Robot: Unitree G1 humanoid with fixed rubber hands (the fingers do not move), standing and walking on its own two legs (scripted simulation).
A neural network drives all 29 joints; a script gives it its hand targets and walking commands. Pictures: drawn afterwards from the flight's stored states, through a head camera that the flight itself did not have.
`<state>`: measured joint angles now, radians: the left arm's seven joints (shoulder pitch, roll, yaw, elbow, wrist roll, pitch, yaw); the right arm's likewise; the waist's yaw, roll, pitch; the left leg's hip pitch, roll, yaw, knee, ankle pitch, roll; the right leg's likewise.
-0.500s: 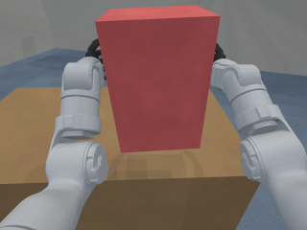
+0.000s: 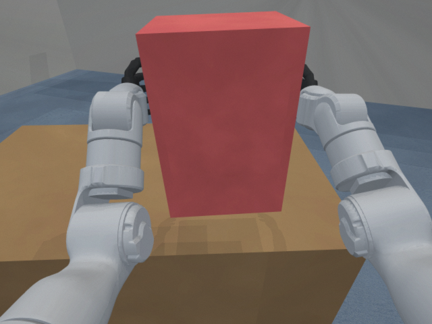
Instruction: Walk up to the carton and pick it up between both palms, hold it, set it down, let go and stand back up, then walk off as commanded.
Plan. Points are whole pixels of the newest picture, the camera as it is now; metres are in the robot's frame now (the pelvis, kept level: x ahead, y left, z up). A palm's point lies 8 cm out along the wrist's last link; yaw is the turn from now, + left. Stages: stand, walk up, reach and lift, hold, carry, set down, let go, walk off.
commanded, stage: hold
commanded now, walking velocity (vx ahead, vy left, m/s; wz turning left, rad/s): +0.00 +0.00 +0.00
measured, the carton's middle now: (221, 117) +0.36 +0.00 +0.28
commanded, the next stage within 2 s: none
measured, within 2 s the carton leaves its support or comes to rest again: neither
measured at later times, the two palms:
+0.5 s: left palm (131, 96) +0.37 +0.14 +0.32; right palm (305, 99) +0.37 -0.15 +0.31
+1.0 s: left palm (132, 97) +0.37 +0.14 +0.32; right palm (304, 101) +0.37 -0.15 +0.31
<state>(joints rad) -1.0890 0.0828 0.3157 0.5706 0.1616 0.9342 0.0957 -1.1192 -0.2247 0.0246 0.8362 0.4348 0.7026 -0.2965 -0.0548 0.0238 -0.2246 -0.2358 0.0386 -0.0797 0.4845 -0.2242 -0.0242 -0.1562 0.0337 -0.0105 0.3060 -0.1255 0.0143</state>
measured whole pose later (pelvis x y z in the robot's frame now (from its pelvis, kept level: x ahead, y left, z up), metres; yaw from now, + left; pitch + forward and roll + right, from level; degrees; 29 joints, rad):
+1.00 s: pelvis +0.00 +0.00 +0.00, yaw +0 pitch -1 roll -3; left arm -1.10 0.09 0.31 0.59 0.16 0.92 0.10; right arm -1.12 -0.22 0.02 0.84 0.43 0.70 -0.29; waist -0.06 0.02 -0.22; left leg -0.24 0.04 -0.08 0.49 -0.22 -0.03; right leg -0.16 0.03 -0.01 0.31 -0.12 0.01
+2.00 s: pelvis +0.00 +0.00 +0.00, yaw +0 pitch -1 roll -3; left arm -1.11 0.09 0.31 0.60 0.16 0.92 0.10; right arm -1.12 -0.23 0.02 0.85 0.43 0.71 -0.29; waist -0.05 0.02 -0.23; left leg -0.24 0.04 -0.08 0.49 -0.23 -0.02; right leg -0.16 0.03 -0.01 0.30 -0.12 0.02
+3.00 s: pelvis +0.00 +0.00 +0.00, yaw +0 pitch -2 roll -3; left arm -1.11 0.09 0.31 0.60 0.16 0.92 0.10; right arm -1.12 -0.23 0.02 0.84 0.44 0.72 -0.29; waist -0.05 0.02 -0.23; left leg -0.24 0.04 -0.08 0.49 -0.23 -0.02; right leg -0.15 0.04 0.00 0.30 -0.12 0.02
